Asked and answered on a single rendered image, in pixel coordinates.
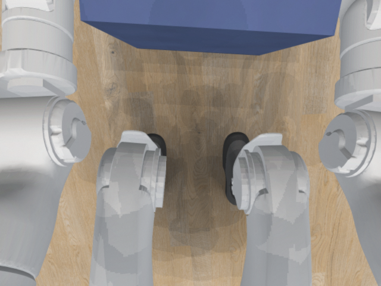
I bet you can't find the robot left upper arm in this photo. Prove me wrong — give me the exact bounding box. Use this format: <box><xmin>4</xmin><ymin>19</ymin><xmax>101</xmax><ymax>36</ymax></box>
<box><xmin>0</xmin><ymin>95</ymin><xmax>92</xmax><ymax>286</ymax></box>

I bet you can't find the right robot forearm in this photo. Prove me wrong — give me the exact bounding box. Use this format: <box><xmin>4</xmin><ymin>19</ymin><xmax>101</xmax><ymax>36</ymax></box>
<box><xmin>334</xmin><ymin>0</ymin><xmax>381</xmax><ymax>112</ymax></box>

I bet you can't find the robot right upper arm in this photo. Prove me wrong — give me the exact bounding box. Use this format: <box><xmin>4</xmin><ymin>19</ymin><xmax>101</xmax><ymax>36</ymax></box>
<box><xmin>318</xmin><ymin>109</ymin><xmax>381</xmax><ymax>286</ymax></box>

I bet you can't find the carton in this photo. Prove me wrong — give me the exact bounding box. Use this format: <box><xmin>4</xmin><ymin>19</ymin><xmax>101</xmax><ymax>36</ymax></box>
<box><xmin>79</xmin><ymin>0</ymin><xmax>342</xmax><ymax>55</ymax></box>

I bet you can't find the left robot forearm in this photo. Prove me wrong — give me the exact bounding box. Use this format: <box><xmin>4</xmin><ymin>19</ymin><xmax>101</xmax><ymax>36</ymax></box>
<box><xmin>0</xmin><ymin>0</ymin><xmax>77</xmax><ymax>98</ymax></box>

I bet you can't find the robot left foot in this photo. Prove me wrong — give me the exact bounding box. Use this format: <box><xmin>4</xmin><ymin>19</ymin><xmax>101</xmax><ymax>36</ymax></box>
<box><xmin>147</xmin><ymin>133</ymin><xmax>167</xmax><ymax>156</ymax></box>

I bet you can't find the right robot thigh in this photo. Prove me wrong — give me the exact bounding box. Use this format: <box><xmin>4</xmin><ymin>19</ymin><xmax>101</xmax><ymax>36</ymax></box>
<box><xmin>234</xmin><ymin>145</ymin><xmax>312</xmax><ymax>286</ymax></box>

